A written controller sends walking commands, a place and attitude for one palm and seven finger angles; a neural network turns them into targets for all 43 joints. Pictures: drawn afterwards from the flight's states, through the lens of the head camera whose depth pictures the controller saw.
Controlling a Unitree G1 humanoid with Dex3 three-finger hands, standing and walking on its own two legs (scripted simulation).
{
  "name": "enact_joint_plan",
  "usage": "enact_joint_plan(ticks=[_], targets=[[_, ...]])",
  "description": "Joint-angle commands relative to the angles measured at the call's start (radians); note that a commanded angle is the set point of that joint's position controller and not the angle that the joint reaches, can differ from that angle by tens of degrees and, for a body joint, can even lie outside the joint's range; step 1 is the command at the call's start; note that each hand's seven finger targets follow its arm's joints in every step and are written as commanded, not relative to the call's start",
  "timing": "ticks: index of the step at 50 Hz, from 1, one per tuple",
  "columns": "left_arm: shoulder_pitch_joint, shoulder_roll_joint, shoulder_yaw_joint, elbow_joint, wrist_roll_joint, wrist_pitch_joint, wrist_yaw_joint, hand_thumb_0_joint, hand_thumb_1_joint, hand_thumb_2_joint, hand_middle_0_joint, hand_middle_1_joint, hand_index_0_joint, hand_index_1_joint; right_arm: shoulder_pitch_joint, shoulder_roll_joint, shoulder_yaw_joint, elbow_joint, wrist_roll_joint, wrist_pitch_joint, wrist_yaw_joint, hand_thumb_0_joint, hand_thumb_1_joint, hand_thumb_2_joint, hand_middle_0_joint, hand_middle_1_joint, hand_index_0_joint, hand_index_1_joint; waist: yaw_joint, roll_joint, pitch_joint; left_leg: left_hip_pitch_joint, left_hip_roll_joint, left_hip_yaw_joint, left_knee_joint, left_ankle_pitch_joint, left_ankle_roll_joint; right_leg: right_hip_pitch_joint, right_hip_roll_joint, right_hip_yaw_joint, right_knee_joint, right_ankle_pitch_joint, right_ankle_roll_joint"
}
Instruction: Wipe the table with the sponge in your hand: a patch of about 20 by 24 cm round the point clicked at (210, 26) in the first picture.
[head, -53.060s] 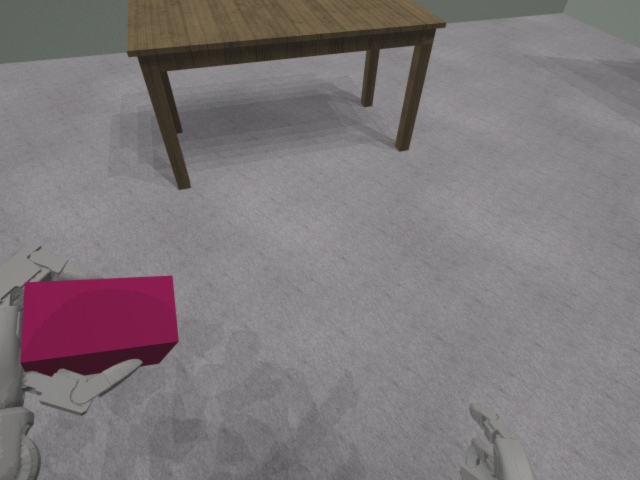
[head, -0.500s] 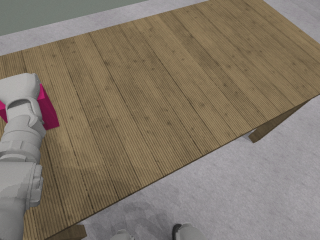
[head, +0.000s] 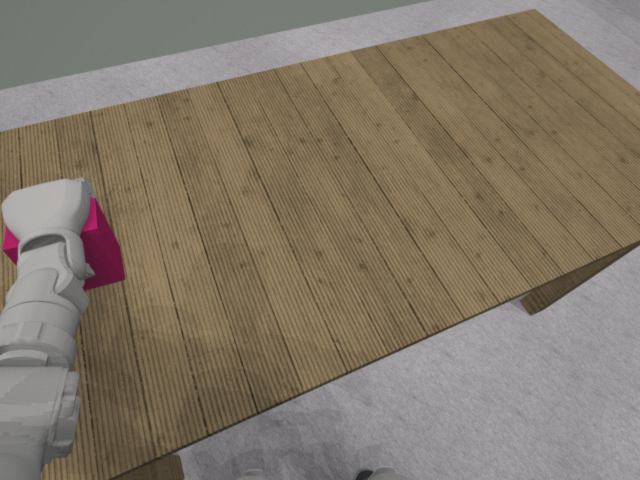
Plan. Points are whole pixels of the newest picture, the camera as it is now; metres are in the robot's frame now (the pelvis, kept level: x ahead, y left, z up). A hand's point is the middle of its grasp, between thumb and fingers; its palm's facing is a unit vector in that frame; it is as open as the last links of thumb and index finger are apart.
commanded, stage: wipe back along the first lane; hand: left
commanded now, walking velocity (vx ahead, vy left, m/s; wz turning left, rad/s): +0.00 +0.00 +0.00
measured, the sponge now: (75, 257) +0.40 +0.35 -0.03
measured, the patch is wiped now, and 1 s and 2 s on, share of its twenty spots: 1.00 1.00 1.00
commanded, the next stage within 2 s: lift the sponge slowly off the table in 1.48 s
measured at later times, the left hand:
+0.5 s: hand (72, 267) +0.37 +0.33 +0.00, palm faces -0.08 +0.00 -1.00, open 10.3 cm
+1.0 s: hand (79, 294) +0.33 +0.31 +0.00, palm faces -0.08 +0.00 -1.00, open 10.3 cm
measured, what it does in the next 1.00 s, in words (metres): stands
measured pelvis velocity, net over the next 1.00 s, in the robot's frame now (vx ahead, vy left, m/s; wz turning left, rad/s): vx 0.00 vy -0.01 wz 0.02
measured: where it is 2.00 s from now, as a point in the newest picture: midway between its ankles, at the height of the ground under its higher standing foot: outside the picture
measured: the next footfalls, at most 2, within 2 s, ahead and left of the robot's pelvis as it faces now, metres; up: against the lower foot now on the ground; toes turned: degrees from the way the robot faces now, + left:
none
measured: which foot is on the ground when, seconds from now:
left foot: down 0.00-1.00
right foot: down 0.00-1.00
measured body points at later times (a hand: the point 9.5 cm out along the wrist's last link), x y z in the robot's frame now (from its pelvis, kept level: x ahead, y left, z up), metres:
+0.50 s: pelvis -0.01 +0.00 +0.00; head +0.06 +0.00 +0.45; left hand +0.37 +0.32 +0.06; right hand +0.08 -0.26 -0.13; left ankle -0.03 +0.11 -0.71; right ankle +0.01 -0.14 -0.71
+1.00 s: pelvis +0.00 -0.01 +0.01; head +0.05 -0.01 +0.46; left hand +0.33 +0.30 +0.06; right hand +0.15 -0.26 -0.11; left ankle -0.03 +0.11 -0.71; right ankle +0.01 -0.15 -0.71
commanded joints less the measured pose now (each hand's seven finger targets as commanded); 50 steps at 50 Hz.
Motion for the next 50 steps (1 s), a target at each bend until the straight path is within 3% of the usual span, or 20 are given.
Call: enact_joint_plan(ticks=[1,2,6,9,12,16,17,20,22,25,26,28,33,36,37,41,42,45,47,50], targets=[[-0.147,0.175,-0.012,-0.069,0.011,0.006,-0.005,0.000,0.100,1.300,-1.200,-1.600,-1.200,-1.600,0.100,-0.169,-0.056,-0.060,0.001,-0.011,-0.011,0.000,-0.900,-0.900,0.200,0.300,0.200,0.300,-0.003,-0.002,-0.332,0.195,-0.042,0.015,-0.066,0.424,0.029,0.254,0.038,-0.035,-0.029,0.381,-0.074],[-0.146,0.202,0.016,-0.069,0.007,0.007,-0.004,0.000,0.100,1.300,-1.200,-1.600,-1.200,-1.600,0.090,-0.175,-0.053,-0.055,0.001,-0.010,-0.012,0.000,-0.900,-0.900,0.200,0.300,0.200,0.300,0.005,-0.007,-0.325,0.193,-0.037,0.011,-0.070,0.437,0.030,0.255,0.036,-0.031,-0.028,0.387,-0.079],[-0.143,0.142,-0.039,-0.058,0.019,0.014,0.003,0.000,0.100,1.300,-1.200,-1.600,-1.200,-1.600,0.083,-0.167,-0.051,-0.059,0.004,-0.013,-0.013,0.000,-0.900,-0.900,0.200,0.300,0.200,0.300,-0.005,-0.002,-0.263,0.189,-0.040,0.008,-0.088,0.359,0.030,0.204,0.040,-0.043,-0.041,0.281,-0.081],[-0.121,0.143,-0.030,-0.068,0.010,0.014,0.004,0.000,0.100,1.300,-1.200,-1.600,-1.200,-1.600,0.075,-0.166,-0.051,-0.066,0.004,-0.012,-0.014,0.000,-0.900,-0.900,0.200,0.300,0.200,0.300,0.007,-0.002,-0.284,0.191,-0.039,0.008,-0.087,0.359,0.029,0.216,0.039,-0.042,-0.036,0.281,-0.082],[-0.073,0.102,-0.038,-0.093,-0.003,0.012,0.006,0.000,0.100,1.300,-1.200,-1.600,-1.200,-1.600,0.054,-0.159,-0.051,-0.077,0.006,-0.016,-0.014,0.000,-0.900,-0.900,0.200,0.300,0.200,0.300,0.024,0.021,-0.299,0.204,-0.037,0.007,-0.093,0.373,0.027,0.221,0.038,-0.041,-0.036,0.278,-0.088],[-0.003,0.026,-0.083,-0.135,-0.015,0.024,0.018,0.000,0.100,1.300,-1.200,-1.600,-1.200,-1.600,0.036,-0.150,-0.054,-0.095,0.008,-0.017,-0.011,0.000,-0.900,-0.900,0.200,0.300,0.200,0.300,0.025,-0.006,-0.299,0.212,-0.034,0.008,-0.091,0.364,0.024,0.223,0.042,-0.048,-0.036,0.268,-0.085],[0.014,0.049,-0.048,-0.144,-0.024,0.027,0.021,0.000,0.100,1.300,-1.200,-1.600,-1.200,-1.600,0.029,-0.153,-0.056,-0.095,0.008,-0.018,-0.012,0.000,-0.900,-0.900,0.200,0.300,0.200,0.300,0.032,-0.032,-0.307,0.208,-0.032,0.003,-0.092,0.377,0.026,0.242,0.040,-0.044,-0.038,0.285,-0.087],[0.008,0.041,-0.065,-0.147,-0.024,0.046,0.031,0.000,0.100,1.300,-1.200,-1.600,-1.200,-1.600,0.017,-0.155,-0.051,-0.099,0.011,-0.019,-0.016,0.000,-0.900,-0.900,0.200,0.300,0.200,0.300,0.022,-0.057,-0.256,0.189,-0.036,0.005,-0.109,0.307,0.027,0.233,0.037,-0.048,-0.050,0.232,-0.080],[0.033,0.079,-0.028,-0.157,-0.026,0.059,0.034,0.000,0.100,1.300,-1.200,-1.600,-1.200,-1.600,-0.002,-0.159,-0.048,-0.101,0.013,-0.019,-0.019,0.000,-0.900,-0.900,0.200,0.300,0.200,0.300,0.040,-0.054,-0.253,0.185,-0.040,0.004,-0.118,0.307,0.028,0.254,0.034,-0.040,-0.054,0.231,-0.084],[0.000,0.036,-0.082,-0.157,-0.019,0.074,0.030,0.000,0.100,1.300,-1.200,-1.600,-1.200,-1.600,-0.015,-0.152,-0.041,-0.110,0.018,-0.024,-0.024,0.000,-0.900,-0.900,0.200,0.300,0.200,0.300,0.021,-0.055,-0.195,0.188,-0.043,0.004,-0.134,0.242,0.029,0.223,0.033,-0.047,-0.071,0.160,-0.079],[0.014,0.047,-0.072,-0.148,-0.019,0.081,0.027,0.000,0.100,1.300,-1.200,-1.600,-1.200,-1.600,-0.019,-0.153,-0.040,-0.111,0.019,-0.024,-0.025,0.000,-0.900,-0.900,0.200,0.300,0.200,0.300,0.029,-0.065,-0.187,0.184,-0.045,0.006,-0.140,0.224,0.030,0.228,0.031,-0.047,-0.077,0.140,-0.079],[0.021,0.056,-0.065,-0.168,-0.016,0.080,0.022,0.000,0.100,1.300,-1.200,-1.600,-1.200,-1.600,-0.021,-0.150,-0.040,-0.115,0.017,-0.028,-0.029,0.000,-0.900,-0.900,0.200,0.300,0.200,0.300,0.037,-0.028,-0.216,0.207,-0.048,0.007,-0.139,0.250,0.030,0.246,0.031,-0.042,-0.072,0.163,-0.082],[0.112,-0.029,-0.114,-0.236,-0.031,0.077,0.010,0.000,0.100,1.300,-1.200,-1.600,-1.200,-1.600,-0.047,-0.137,-0.039,-0.145,0.018,-0.033,-0.030,0.000,-0.900,-0.900,0.200,0.300,0.200,0.300,0.050,-0.008,-0.245,0.240,-0.048,0.010,-0.134,0.292,0.026,0.265,0.035,-0.044,-0.066,0.204,-0.086],[0.157,-0.046,-0.118,-0.267,-0.043,0.087,0.012,0.000,0.100,1.300,-1.200,-1.600,-1.200,-1.600,-0.067,-0.135,-0.037,-0.156,0.019,-0.033,-0.030,0.000,-0.900,-0.900,0.200,0.300,0.200,0.300,0.051,-0.043,-0.220,0.230,-0.048,0.010,-0.138,0.277,0.024,0.276,0.034,-0.043,-0.074,0.208,-0.084],[0.151,-0.010,-0.077,-0.279,-0.048,0.087,0.015,0.000,0.100,1.300,-1.200,-1.600,-1.200,-1.600,-0.073,-0.140,-0.039,-0.152,0.019,-0.034,-0.034,0.000,-0.900,-0.900,0.200,0.300,0.200,0.300,0.057,-0.054,-0.233,0.235,-0.044,0.006,-0.139,0.299,0.024,0.288,0.034,-0.040,-0.071,0.227,-0.086],[0.192,-0.051,-0.113,-0.319,-0.052,0.110,0.015,0.000,0.100,1.300,-1.200,-1.600,-1.200,-1.600,-0.087,-0.138,-0.038,-0.157,0.020,-0.037,-0.035,0.000,-0.900,-0.900,0.200,0.300,0.200,0.300,0.050,-0.077,-0.208,0.241,-0.050,0.014,-0.140,0.295,0.025,0.297,0.031,-0.039,-0.078,0.246,-0.079],[0.208,-0.030,-0.088,-0.331,-0.051,0.114,0.015,0.000,0.100,1.300,-1.200,-1.600,-1.200,-1.600,-0.094,-0.139,-0.038,-0.160,0.021,-0.037,-0.035,0.000,-0.900,-0.900,0.200,0.300,0.200,0.300,0.062,-0.064,-0.212,0.243,-0.049,0.008,-0.145,0.313,0.023,0.308,0.032,-0.040,-0.073,0.252,-0.084],[0.241,-0.102,-0.153,-0.363,-0.050,0.135,0.006,0.000,0.100,1.300,-1.200,-1.600,-1.200,-1.600,-0.108,-0.131,-0.036,-0.174,0.021,-0.039,-0.032,0.000,-0.900,-0.900,0.200,0.300,0.200,0.300,0.058,-0.059,-0.194,0.257,-0.051,0.010,-0.143,0.319,0.022,0.300,0.032,-0.047,-0.073,0.254,-0.083],[0.258,-0.075,-0.122,-0.389,-0.051,0.143,0.005,0.000,0.100,1.300,-1.200,-1.600,-1.200,-1.600,-0.120,-0.134,-0.038,-0.171,0.021,-0.038,-0.033,0.000,-0.900,-0.900,0.200,0.300,0.200,0.300,0.068,-0.055,-0.207,0.272,-0.051,0.007,-0.143,0.337,0.022,0.315,0.034,-0.040,-0.073,0.270,-0.087],[0.319,-0.104,-0.144,-0.414,-0.058,0.158,-0.005,0.000,0.100,1.300,-1.200,-1.600,-1.200,-1.600,-0.129,-0.130,-0.035,-0.183,0.019,-0.041,-0.035,0.000,-0.900,-0.900,0.200,0.300,0.200,0.300,0.069,-0.087,-0.204,0.271,-0.056,0.014,-0.138,0.344,0.023,0.338,0.031,-0.043,-0.071,0.311,-0.083]])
